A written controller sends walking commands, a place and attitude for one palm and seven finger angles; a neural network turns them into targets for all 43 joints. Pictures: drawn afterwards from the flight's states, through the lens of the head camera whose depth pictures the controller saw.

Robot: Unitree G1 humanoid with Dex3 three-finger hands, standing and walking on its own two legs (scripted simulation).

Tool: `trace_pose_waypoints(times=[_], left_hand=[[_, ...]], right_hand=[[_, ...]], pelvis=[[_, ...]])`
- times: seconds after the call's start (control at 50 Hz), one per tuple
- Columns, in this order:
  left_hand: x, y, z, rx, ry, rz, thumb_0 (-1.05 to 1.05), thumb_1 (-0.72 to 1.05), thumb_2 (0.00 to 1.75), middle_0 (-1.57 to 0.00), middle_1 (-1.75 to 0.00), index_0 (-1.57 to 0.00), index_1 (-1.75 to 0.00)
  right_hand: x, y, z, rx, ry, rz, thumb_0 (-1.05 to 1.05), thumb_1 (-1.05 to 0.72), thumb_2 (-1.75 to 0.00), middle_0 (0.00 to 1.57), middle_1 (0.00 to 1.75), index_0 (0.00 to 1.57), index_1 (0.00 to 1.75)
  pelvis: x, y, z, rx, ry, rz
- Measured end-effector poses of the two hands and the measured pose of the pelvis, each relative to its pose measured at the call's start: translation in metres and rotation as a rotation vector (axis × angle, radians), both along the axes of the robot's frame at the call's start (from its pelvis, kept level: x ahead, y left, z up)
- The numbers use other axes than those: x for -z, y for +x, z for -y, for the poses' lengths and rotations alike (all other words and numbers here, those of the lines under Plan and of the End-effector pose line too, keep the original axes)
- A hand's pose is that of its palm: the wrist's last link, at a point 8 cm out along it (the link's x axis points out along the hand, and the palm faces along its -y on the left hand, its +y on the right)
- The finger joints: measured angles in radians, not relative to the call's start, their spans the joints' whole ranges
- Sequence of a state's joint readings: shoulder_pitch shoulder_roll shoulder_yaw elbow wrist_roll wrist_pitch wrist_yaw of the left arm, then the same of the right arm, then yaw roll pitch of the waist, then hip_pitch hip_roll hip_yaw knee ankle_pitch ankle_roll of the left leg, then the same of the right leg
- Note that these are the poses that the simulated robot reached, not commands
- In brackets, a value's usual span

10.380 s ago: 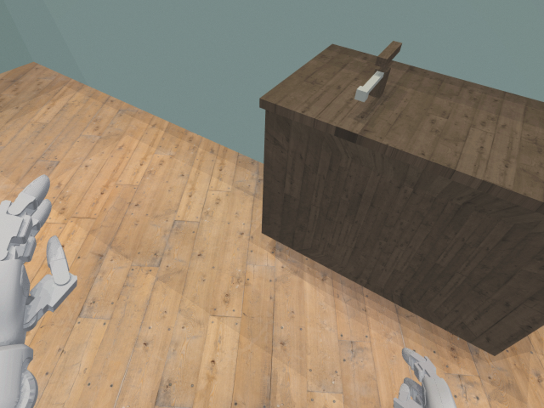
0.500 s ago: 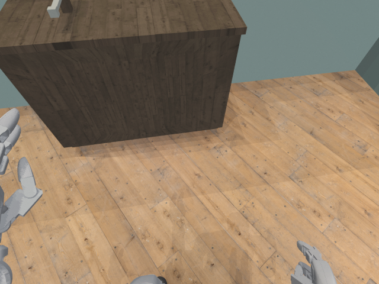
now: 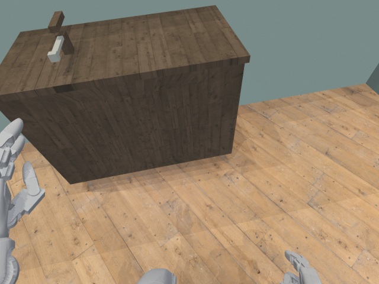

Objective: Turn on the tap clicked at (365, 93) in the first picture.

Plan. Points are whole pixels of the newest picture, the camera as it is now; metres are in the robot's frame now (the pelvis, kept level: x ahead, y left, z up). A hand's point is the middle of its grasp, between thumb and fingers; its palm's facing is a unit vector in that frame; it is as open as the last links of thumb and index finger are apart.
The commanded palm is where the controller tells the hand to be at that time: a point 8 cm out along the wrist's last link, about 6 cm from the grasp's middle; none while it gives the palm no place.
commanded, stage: take the last steps up to it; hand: left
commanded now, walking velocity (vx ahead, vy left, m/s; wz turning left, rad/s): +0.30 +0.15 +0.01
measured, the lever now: (54, 56) +0.78 +0.54 +0.06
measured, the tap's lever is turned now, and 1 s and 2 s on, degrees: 0 0 0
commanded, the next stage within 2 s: come to a stop and stand still in 1.40 s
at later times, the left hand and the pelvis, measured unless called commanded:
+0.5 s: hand (28, 126) +0.34 +0.32 +0.18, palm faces +0.39 -0.83 -0.40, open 7.4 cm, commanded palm +0.27 +0.36 +0.19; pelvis +0.11 +0.09 +0.00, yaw -1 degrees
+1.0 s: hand (27, 93) +0.43 +0.37 +0.19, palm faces +0.34 -0.83 -0.44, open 7.4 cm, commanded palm +0.38 +0.43 +0.19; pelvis +0.21 +0.15 +0.00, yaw -1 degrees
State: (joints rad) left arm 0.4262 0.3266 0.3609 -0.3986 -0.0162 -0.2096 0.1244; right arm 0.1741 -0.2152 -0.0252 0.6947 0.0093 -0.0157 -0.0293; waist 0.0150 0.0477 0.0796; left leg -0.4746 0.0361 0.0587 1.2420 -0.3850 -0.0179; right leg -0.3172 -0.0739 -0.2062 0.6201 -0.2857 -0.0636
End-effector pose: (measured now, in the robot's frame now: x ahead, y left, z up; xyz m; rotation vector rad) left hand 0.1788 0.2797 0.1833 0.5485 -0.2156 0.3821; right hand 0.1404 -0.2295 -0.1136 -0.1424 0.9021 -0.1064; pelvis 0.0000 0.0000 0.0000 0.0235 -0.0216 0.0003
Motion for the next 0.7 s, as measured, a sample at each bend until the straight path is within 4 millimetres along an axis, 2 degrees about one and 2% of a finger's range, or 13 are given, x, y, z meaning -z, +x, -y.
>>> trace_pose_waypoints(times=[0.06,0.14,0.24,0.3,0.4,0.44,0.52,0.58,0.62,0.7], left_hand=[[0.001,0.011,0.003,0.029,-0.023,-0.016,0.01,0.89,0.9,-0.21,-0.3,-0.21,-0.31],[-0.017,0.026,0.002,0.106,0.021,0.015,0.01,0.89,0.9,-0.21,-0.31,-0.21,-0.31],[-0.039,0.045,-0.027,0.129,0.098,0.095,0.01,0.88,0.9,-0.22,-0.31,-0.22,-0.31],[-0.036,0.061,-0.055,0.114,0.108,0.164,0.01,0.89,0.9,-0.22,-0.31,-0.22,-0.31],[-0.015,0.098,-0.089,0.046,0.022,0.158,0.01,0.89,0.9,-0.21,-0.3,-0.21,-0.31],[-0.01,0.108,-0.089,0.043,-0.015,0.13,0.01,0.89,0.9,-0.21,-0.3,-0.21,-0.31],[-0.018,0.12,-0.07,0.104,-0.017,0.113,0.01,0.89,0.9,-0.21,-0.3,-0.21,-0.31],[-0.03,0.127,-0.058,0.143,0.067,0.114,0.01,0.89,0.9,-0.21,-0.3,-0.21,-0.31],[-0.036,0.133,-0.057,0.141,0.125,0.119,0.01,0.89,0.9,-0.21,-0.31,-0.21,-0.31],[-0.034,0.148,-0.076,0.072,0.11,0.09,0.01,0.89,0.9,-0.22,-0.31,-0.22,-0.31]], right_hand=[[-0.016,0.014,0.009,-0.001,-0.047,0.008,0.01,-0.91,-0.9,0.2,0.3,0.2,0.3],[-0.035,0.033,0.012,0.0,-0.108,0.028,0.01,-0.91,-0.9,0.2,0.3,0.2,0.3],[-0.046,0.059,-0.005,0.027,-0.154,0.071,0.01,-0.91,-0.9,0.2,0.3,0.2,0.3],[-0.041,0.076,-0.025,0.062,-0.161,0.12,0.01,-0.91,-0.9,0.2,0.3,0.2,0.3],[-0.033,0.096,-0.077,0.076,-0.055,0.131,0.01,-0.91,-0.9,0.2,0.3,0.19,0.3],[-0.031,0.102,-0.096,0.062,-0.008,0.129,0.01,-0.91,-0.9,0.2,0.3,0.2,0.3],[-0.025,0.115,-0.121,0.024,0.058,0.128,0.01,-0.91,-0.9,0.2,0.3,0.2,0.3],[-0.013,0.127,-0.126,0.004,0.086,0.121,0.01,-0.9,-0.9,0.21,0.3,0.2,0.3],[-0.002,0.136,-0.124,-0.005,0.09,0.103,0.01,-0.9,-0.9,0.21,0.3,0.2,0.3],[0.002,0.149,-0.109,-0.004,0.062,0.04,0.01,-0.9,-0.9,0.21,0.3,0.2,0.3]], pelvis=[[-0.008,0.01,-0.005,-0.013,0.009,-0.012],[-0.014,0.024,-0.016,-0.02,0.022,-0.026],[-0.012,0.05,-0.044,-0.004,0.019,-0.027],[0.002,0.07,-0.067,0.009,-0.005,-0.019],[0.001,0.088,-0.08,0.013,-0.004,-0.011],[-0.002,0.096,-0.083,0.019,-0.006,-0.015],[-0.004,0.112,-0.087,0.026,0.0,-0.019],[0.0,0.126,-0.085,0.023,0.008,-0.014],[0.005,0.134,-0.085,0.01,-0.01,-0.006],[0.0,0.148,-0.088,0.004,0.004,-0.005]])
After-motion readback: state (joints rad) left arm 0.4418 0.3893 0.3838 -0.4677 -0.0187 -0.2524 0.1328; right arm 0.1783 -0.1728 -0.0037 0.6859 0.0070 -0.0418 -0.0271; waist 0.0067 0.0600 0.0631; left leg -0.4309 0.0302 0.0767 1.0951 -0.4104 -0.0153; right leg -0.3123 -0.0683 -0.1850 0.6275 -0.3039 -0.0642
